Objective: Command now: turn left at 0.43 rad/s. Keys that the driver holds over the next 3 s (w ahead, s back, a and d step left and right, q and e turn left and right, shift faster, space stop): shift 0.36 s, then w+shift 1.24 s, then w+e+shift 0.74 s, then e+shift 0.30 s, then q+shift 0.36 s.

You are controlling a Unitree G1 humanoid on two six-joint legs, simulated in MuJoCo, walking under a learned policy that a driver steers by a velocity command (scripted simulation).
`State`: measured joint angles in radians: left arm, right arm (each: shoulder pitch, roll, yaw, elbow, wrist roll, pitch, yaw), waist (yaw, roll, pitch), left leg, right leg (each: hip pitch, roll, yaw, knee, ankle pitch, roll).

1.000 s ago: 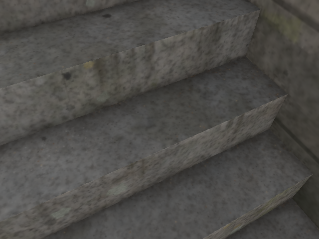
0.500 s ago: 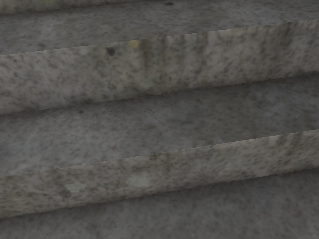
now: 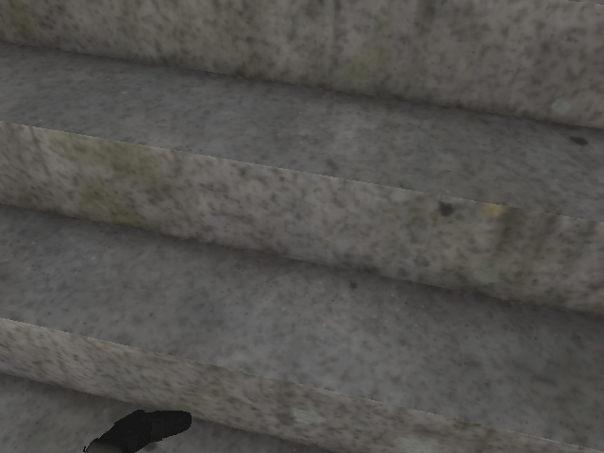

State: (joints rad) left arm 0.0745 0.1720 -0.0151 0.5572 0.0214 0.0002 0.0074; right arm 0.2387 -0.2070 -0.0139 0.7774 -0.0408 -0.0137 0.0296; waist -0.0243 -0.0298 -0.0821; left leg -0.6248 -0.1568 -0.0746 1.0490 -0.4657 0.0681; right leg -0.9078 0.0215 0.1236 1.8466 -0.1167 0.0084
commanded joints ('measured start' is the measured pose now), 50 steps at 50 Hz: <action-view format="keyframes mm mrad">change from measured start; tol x64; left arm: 1 32 167 51 -8 -11 23 -4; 50 57 -253 -45 -80 11 -105 24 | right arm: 1 -146 -145 -10 -128 -1 -92 42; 50 43 107 3 208 -16 -91 -38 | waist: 1 39 123 -88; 50 140 -19 189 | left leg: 1 54 290 -463 -555 435 248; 23 712 322 -305 -316 1121 274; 27 -678 -7 -142 1084 89 91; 34 -964 144 52 1268 101 93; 43 489 30 77 37 -183 171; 45 425 389 -944 -734 -618 371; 50 75 397 -276 -757 -43 137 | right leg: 1 -16 13 7 51 -37 56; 14 -247 10 -77 331 -356 111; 23 578 -56 -118 -1881 166 13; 25 1043 -277 2 -1275 1024 -291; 28 1115 -315 265 -1539 -393 -212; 38 642 -211 -158 -2031 578 -104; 42 860 -334 -167 -1281 2142 -153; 45 277 157 -74 29 287 -141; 50 -393 17 131 726 -140 -215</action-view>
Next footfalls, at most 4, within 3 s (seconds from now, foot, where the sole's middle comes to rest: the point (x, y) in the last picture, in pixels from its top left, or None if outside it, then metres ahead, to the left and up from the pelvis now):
0.48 right None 0.04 -0.22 -0.70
0.86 left None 0.33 -0.06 -0.50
1.28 right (464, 348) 0.52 -0.24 -0.29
1.78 left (299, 130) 0.82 0.02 -0.10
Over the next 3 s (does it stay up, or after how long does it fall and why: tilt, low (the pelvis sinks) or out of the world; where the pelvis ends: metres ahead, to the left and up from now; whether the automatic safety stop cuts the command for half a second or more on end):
stays up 1.15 -0.32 1.07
